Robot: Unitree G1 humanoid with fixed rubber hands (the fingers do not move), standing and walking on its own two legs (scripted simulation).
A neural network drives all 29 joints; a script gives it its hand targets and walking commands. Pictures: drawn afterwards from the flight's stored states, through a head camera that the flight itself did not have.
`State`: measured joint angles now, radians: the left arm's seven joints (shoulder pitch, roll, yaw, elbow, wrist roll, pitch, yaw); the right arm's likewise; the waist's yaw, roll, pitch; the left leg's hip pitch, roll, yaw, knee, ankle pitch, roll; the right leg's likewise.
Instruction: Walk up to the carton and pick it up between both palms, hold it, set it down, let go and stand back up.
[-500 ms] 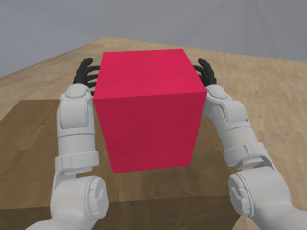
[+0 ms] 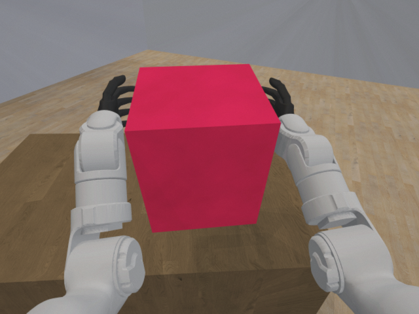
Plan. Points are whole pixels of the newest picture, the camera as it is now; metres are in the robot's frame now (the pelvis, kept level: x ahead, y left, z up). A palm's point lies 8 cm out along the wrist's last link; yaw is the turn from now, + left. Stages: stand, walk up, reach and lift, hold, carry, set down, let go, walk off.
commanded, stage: hold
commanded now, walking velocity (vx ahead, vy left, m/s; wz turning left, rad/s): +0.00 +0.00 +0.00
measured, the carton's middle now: (200, 148) +0.37 +0.01 +0.20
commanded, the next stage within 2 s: set down in 1.48 s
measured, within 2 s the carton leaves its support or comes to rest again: neither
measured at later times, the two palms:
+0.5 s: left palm (114, 122) +0.36 +0.15 +0.26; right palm (285, 122) +0.36 -0.15 +0.26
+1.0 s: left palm (110, 121) +0.37 +0.16 +0.26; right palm (280, 122) +0.36 -0.14 +0.26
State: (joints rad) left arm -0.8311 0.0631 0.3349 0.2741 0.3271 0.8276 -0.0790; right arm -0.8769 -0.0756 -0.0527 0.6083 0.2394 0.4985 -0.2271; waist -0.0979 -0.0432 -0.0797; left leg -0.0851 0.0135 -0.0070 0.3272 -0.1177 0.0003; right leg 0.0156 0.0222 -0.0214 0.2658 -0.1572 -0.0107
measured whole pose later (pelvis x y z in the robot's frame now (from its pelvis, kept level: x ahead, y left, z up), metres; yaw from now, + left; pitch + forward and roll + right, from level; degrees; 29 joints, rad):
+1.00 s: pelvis +0.00 +0.00 +0.00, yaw +0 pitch -7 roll -1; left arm -0.81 0.05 0.34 0.25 0.34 0.84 -0.09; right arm -0.86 -0.09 -0.03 0.60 0.26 0.50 -0.23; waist -0.09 -0.04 -0.07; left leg -0.08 0.01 0.00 0.32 -0.12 0.01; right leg 0.02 0.02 -0.01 0.26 -0.15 -0.01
